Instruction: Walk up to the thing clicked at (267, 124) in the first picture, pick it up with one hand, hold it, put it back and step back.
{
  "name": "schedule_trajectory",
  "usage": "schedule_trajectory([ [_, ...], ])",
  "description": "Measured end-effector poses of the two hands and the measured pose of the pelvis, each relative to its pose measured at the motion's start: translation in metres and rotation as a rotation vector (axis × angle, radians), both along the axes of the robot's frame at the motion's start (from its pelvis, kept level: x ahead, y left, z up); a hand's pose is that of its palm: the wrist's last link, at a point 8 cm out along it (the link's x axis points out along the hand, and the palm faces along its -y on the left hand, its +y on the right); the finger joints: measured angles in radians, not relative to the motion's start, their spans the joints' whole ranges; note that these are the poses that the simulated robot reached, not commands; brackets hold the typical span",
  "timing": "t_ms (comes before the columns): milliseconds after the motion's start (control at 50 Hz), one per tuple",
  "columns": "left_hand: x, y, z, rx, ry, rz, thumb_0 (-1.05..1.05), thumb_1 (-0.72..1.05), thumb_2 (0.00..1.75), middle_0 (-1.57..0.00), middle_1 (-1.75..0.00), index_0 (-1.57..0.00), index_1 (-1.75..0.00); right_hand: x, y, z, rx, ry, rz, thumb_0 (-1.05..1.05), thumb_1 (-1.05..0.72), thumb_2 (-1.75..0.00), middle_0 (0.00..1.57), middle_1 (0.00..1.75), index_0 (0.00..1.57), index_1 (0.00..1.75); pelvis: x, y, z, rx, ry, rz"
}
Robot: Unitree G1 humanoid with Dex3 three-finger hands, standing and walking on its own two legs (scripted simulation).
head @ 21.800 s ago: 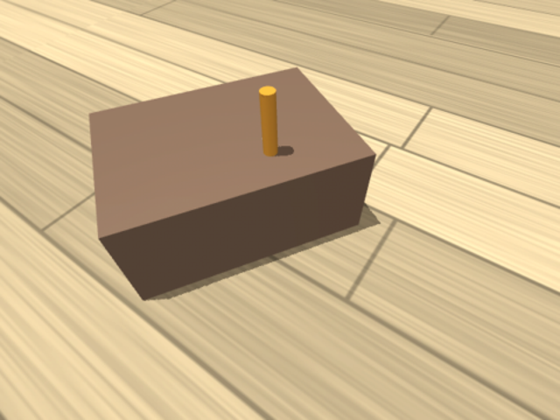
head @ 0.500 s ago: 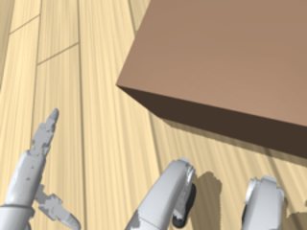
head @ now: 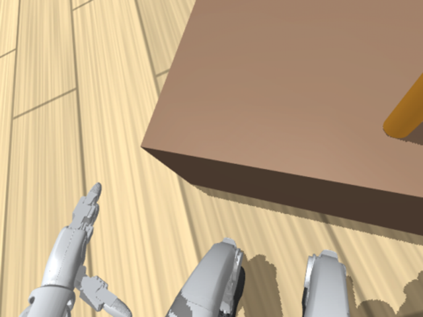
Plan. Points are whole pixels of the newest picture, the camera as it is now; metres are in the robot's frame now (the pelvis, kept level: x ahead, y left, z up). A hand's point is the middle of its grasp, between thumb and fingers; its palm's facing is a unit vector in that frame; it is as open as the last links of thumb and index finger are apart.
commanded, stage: home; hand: right
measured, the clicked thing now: out of the picture +0.55 -0.27 -0.07
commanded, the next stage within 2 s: none
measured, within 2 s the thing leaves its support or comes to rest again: neither
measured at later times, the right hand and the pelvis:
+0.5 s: hand out of the picture +0.36 -0.35 +0.03, palm faces +0.35 +0.87 -0.34, open 17.3 cm; pelvis +0.04 -0.02 +0.09, yaw -4 degrees
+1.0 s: hand (404, 316) +0.19 -0.18 +0.04, palm faces +0.21 +0.96 -0.21, open 17.5 cm; pelvis +0.05 +0.01 +0.11, yaw -6 degrees
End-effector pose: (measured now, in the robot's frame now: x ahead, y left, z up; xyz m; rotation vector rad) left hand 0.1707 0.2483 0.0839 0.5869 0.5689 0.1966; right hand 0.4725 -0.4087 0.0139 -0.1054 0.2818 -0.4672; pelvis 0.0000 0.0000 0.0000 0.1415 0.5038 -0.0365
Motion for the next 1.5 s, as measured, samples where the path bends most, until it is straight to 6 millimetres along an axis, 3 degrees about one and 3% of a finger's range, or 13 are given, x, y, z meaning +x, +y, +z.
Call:
schedule_trajectory([
  [120,-0.003,0.0,0.009,-0.042,0.09,0.02,-0.01,-0.39,0.14,-0.1,-0.08,-0.09,-0.09,-0.026,-0.029,0.033,-0.019,0.066,-0.119,0.0,0.34,-0.13,0.13,0.11,0.13,0.11,0.011,-0.007,0.028,-0.008,-0.034,-0.012],
  [200,-0.004,0.001,0.0,-0.076,0.159,0.067,-0.01,-0.19,0.28,-0.12,-0.13,-0.11,-0.13,-0.042,-0.043,0.055,-0.027,0.089,-0.169,0.0,0.41,-0.1,0.09,0.08,0.09,0.08,0.017,-0.01,0.044,-0.012,-0.063,-0.021],
  [260,0.01,-0.022,-0.015,-0.149,0.18,0.02,0.0,0.0,0.39,-0.13,-0.16,-0.12,-0.16,-0.053,-0.045,0.067,-0.053,0.11,-0.168,0.0,0.45,-0.09,0.08,0.07,0.08,0.07,0.02,-0.013,0.053,-0.016,-0.08,-0.023],
  [340,0.035,-0.072,-0.021,-0.323,0.137,-0.091,0.0,0.25,0.53,-0.15,-0.2,-0.14,-0.2,-0.075,-0.033,0.07,-0.093,0.168,-0.119,0.0,0.46,-0.09,0.07,0.07,0.07,0.06,0.026,-0.017,0.064,-0.026,-0.11,-0.034],
  [380,0.04,-0.087,-0.014,-0.395,0.103,-0.11,0.0,0.37,0.6,-0.16,-0.21,-0.16,-0.21,-0.093,-0.023,0.065,-0.11,0.229,-0.086,0.0,0.47,-0.09,0.06,0.07,0.07,0.06,0.031,-0.019,0.07,-0.035,-0.13,-0.04],
  [420,0.041,-0.089,-0.008,-0.426,0.093,-0.097,0.0,0.48,0.66,-0.17,-0.23,-0.17,-0.23,-0.113,-0.01,0.059,-0.101,0.283,-0.056,0.0,0.48,-0.09,0.06,0.06,0.06,0.06,0.035,-0.021,0.077,-0.047,-0.15,-0.043],
  [600,0.038,-0.043,-0.006,-0.289,0.19,0.01,0.01,0.79,0.84,-0.2,-0.28,-0.2,-0.28,-0.176,0.06,0.043,-0.021,0.3,0.045,-0.01,0.54,-0.06,0.06,0.05,0.06,0.05,0.044,-0.017,0.097,-0.086,-0.248,-0.05],
  [780,0.05,-0.055,-0.01,-0.389,0.148,0.0,0.01,0.88,0.89,-0.2,-0.29,-0.2,-0.29,-0.236,0.125,0.053,0.022,0.31,0.117,-0.01,0.53,-0.06,0.06,0.05,0.06,0.05,0.051,-0.005,0.108,-0.114,-0.311,-0.053],
  [980,0.057,-0.025,-0.008,-0.378,0.09,0.007,0.01,0.89,0.9,-0.21,-0.3,-0.2,-0.3,-0.302,0.184,0.054,0.087,0.393,0.155,-0.01,0.54,-0.06,0.06,0.05,0.06,0.05,0.049,0.012,0.109,-0.145,-0.345,-0.055],
  [1140,0.051,-0.015,-0.01,-0.37,0.086,-0.006,0.01,0.9,0.9,-0.21,-0.3,-0.2,-0.3,-0.307,0.194,0.059,0.065,0.361,0.153,-0.01,0.54,-0.06,0.06,0.05,0.06,0.05,0.043,0.026,0.106,-0.159,-0.349,-0.062],
  [1360,0.045,-0.012,-0.012,-0.381,0.073,0.014,0.02,0.9,0.9,-0.21,-0.3,-0.2,-0.3,-0.301,0.201,0.061,0.053,0.34,0.174,-0.01,0.53,-0.06,0.06,0.05,0.06,0.05,0.044,0.025,0.103,-0.164,-0.347,-0.048],
  [1500,0.049,-0.016,-0.007,-0.362,0.065,0.012,0.01,0.9,0.9,-0.21,-0.3,-0.2,-0.3,-0.304,0.19,0.058,0.054,0.34,0.164,-0.01,0.54,-0.05,0.06,0.05,0.06,0.05,0.044,0.02,0.103,-0.159,-0.347,-0.049],
])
